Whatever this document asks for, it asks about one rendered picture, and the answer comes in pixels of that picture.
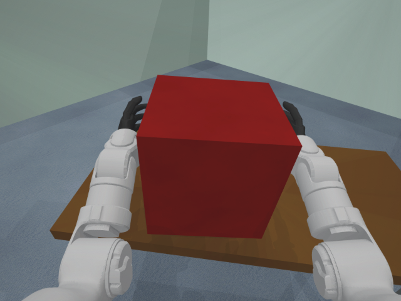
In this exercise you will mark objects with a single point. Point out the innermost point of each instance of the robot left upper arm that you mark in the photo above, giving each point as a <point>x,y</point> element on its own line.
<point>93,269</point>

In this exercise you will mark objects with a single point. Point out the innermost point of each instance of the robot left hand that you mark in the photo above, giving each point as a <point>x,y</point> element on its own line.
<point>130,117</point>

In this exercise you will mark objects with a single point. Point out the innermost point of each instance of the robot right upper arm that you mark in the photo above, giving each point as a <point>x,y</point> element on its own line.
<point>351,270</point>

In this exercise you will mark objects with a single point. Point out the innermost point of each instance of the right robot forearm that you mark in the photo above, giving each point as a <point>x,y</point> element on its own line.
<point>332,216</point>

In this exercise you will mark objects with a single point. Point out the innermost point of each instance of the carton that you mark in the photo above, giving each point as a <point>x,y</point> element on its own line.
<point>214,155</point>

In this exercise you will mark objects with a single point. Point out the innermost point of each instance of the robot right hand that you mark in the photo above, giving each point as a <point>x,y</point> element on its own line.
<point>294,118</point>

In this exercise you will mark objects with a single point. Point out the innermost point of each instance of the table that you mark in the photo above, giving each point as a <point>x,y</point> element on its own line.
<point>373,184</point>

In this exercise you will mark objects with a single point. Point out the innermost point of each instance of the left robot forearm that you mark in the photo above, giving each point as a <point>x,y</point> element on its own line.
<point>107,210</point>

